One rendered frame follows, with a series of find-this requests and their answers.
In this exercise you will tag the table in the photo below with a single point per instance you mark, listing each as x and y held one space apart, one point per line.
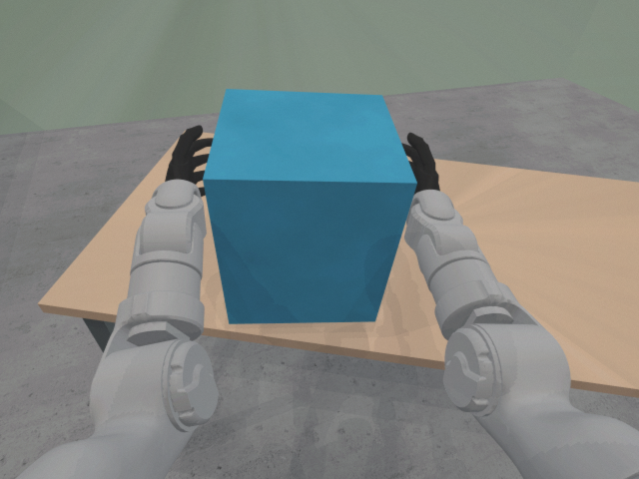
567 246

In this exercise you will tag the robot right forearm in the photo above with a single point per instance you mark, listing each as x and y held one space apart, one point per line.
458 275

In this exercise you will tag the robot left forearm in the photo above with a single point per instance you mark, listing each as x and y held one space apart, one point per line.
163 301

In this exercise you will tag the right robot hand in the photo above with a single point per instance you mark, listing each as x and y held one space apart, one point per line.
423 164

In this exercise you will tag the left robot hand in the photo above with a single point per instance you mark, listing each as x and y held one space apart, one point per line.
182 164

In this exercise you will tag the right robot upper arm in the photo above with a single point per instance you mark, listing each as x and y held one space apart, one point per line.
514 380

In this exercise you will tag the left robot upper arm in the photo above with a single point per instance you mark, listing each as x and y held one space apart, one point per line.
146 403

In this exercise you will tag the carton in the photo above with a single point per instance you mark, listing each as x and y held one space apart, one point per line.
308 194

